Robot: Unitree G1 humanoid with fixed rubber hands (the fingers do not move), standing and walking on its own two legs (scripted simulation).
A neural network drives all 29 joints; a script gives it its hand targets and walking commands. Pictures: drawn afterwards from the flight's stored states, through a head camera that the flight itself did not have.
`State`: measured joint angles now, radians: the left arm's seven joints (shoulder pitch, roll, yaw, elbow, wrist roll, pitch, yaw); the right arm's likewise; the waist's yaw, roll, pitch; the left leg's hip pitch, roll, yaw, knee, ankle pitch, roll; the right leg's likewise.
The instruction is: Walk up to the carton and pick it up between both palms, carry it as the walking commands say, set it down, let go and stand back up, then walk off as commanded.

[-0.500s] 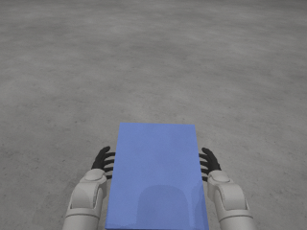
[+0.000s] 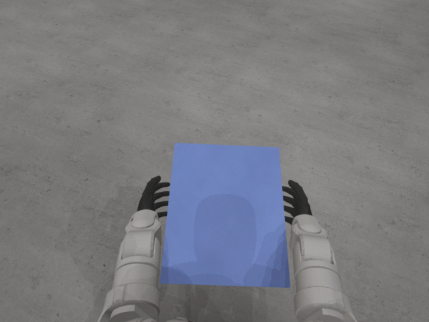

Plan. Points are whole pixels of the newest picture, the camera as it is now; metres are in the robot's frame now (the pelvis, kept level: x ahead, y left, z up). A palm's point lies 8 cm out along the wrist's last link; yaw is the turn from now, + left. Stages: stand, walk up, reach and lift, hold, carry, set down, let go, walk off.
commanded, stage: set down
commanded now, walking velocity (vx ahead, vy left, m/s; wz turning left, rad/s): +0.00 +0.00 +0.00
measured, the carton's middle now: (221, 223) +0.35 +0.01 -0.13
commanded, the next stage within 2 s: none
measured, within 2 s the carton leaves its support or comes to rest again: neither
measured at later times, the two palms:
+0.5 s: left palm (154, 217) +0.35 +0.17 -0.11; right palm (284, 219) +0.37 -0.13 -0.11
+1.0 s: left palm (162, 218) +0.38 +0.17 -0.20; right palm (274, 220) +0.40 -0.13 -0.20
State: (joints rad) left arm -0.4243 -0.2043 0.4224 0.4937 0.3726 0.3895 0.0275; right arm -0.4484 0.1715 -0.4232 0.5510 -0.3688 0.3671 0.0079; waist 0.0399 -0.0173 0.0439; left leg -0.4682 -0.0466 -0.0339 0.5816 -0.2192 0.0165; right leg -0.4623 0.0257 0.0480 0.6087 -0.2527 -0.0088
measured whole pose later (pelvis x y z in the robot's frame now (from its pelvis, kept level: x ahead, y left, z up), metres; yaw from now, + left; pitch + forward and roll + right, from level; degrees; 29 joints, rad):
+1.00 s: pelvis -0.03 +0.00 -0.13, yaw -1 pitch +40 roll +0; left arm -0.72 -0.13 0.51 0.51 0.29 0.30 0.02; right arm -0.75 0.13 -0.46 0.56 -0.29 0.29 -0.03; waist 0.05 -0.02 -0.21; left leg -1.54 -0.06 -0.05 1.23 -0.39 -0.01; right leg -1.53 0.09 0.06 1.24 -0.41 0.00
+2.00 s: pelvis -0.06 +0.00 -0.28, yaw -1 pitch +46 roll -1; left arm -1.11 0.05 0.49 0.70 0.21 0.32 0.07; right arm -1.16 -0.02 -0.45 0.75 -0.21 0.30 -0.10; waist 0.04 -0.03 -0.08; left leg -2.08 -0.11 -0.05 1.78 -0.50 -0.03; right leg -2.06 0.14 0.05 1.79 -0.53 0.04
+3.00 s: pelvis -0.07 +0.00 -0.36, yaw -1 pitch +44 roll +0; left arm -1.36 0.17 0.45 0.82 0.14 0.29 0.05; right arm -1.41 -0.13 -0.41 0.86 -0.14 0.28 -0.10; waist 0.05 -0.03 0.16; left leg -2.28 -0.11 -0.03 2.08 -0.56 -0.04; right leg -2.26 0.16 0.03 2.09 -0.59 0.05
